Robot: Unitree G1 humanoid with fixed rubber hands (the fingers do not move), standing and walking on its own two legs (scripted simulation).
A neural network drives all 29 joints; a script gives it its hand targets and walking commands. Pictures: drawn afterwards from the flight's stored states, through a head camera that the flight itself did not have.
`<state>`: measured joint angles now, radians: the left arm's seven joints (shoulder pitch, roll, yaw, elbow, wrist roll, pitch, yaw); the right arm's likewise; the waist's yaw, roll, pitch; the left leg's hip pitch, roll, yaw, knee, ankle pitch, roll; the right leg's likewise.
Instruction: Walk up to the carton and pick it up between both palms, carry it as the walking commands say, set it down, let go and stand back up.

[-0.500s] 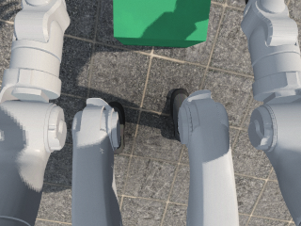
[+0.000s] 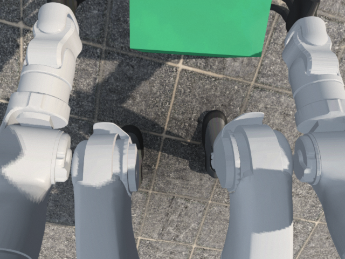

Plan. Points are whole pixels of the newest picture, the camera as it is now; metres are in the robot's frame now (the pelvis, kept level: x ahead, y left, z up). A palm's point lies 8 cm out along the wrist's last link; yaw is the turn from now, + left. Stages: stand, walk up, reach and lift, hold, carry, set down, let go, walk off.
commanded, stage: reach and lift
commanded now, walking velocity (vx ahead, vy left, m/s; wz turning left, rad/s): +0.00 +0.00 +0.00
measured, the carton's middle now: (193, 12) +0.51 -0.07 -0.26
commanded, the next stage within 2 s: none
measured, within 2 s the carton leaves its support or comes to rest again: leaves its support in 1.60 s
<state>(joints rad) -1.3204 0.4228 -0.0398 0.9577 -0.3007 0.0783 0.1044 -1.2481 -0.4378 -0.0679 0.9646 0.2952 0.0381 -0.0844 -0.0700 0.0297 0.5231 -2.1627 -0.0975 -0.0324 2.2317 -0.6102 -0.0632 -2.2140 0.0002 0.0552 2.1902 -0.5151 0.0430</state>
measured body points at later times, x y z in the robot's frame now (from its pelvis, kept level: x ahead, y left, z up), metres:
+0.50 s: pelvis +0.00 +0.00 -0.01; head +0.37 -0.02 +0.23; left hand +0.55 +0.13 -0.21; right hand +0.50 -0.25 -0.21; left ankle +0.11 +0.12 -0.33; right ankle +0.13 -0.13 -0.33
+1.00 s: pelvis -0.01 +0.00 +0.00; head +0.37 -0.02 +0.23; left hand +0.56 +0.08 -0.20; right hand +0.51 -0.23 -0.20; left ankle +0.11 +0.12 -0.33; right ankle +0.13 -0.13 -0.33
